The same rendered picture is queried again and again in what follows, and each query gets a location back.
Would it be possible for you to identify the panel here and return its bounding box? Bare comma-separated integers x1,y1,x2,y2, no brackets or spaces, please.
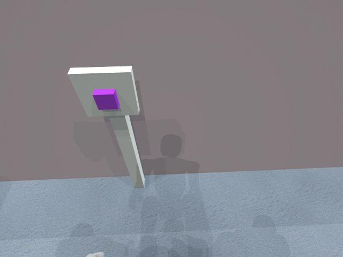
68,66,145,188

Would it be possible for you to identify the button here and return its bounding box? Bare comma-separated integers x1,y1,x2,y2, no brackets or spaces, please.
93,89,119,110

